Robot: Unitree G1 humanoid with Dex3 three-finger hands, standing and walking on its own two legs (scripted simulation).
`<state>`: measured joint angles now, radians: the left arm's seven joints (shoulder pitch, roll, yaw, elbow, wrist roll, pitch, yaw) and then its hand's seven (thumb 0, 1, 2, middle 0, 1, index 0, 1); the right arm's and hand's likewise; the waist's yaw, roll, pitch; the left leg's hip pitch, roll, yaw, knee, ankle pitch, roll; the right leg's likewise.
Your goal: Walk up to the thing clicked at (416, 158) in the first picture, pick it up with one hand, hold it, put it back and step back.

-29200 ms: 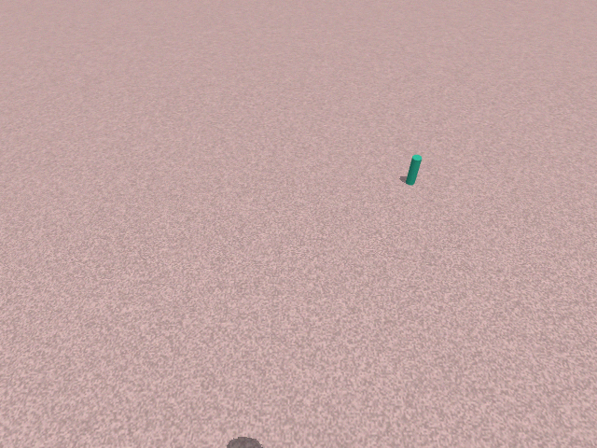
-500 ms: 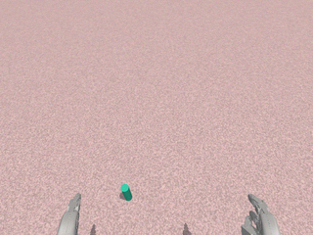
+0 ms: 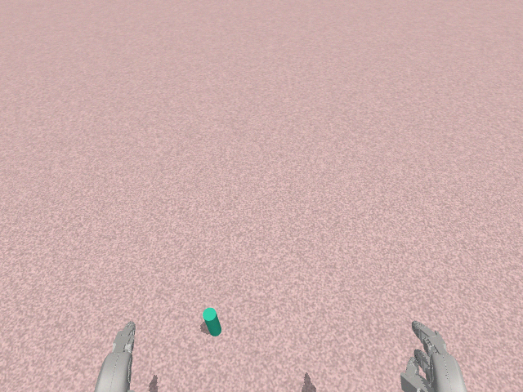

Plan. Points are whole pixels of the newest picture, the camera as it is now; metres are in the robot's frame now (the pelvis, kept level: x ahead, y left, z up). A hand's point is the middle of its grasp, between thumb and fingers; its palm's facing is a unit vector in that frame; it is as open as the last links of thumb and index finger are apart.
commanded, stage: home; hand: left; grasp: from the side
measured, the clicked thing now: (212, 322) +0.46 +0.21 -0.64
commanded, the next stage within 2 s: stand in 0.26 s
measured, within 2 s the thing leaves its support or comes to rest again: neither
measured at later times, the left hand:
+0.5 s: hand (155, 387) +0.16 +0.18 -0.06, palm faces +0.10 -0.95 -0.28, open 16.4 cm
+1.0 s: hand out of the picture +0.13 +0.23 -0.10, palm faces -0.02 -0.94 -0.34, open 7.6 cm
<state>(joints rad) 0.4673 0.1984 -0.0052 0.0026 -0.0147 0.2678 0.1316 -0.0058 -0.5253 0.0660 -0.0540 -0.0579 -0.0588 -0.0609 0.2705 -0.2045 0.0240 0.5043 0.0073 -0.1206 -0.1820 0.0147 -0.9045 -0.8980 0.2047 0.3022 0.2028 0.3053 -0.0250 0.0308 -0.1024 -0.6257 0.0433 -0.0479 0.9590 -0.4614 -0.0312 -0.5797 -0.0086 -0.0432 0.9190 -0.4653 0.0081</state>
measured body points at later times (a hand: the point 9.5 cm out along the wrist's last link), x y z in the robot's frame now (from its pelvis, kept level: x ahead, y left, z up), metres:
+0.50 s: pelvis +0.00 +0.00 +0.00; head +0.02 +0.00 +0.45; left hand +0.15 +0.23 -0.04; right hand +0.16 -0.24 -0.07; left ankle +0.01 +0.14 -0.69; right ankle +0.00 -0.13 -0.69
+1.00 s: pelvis +0.00 +0.00 +0.02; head +0.01 +0.01 +0.47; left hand +0.13 +0.28 -0.08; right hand +0.13 -0.27 -0.09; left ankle +0.01 +0.14 -0.69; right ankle +0.00 -0.13 -0.69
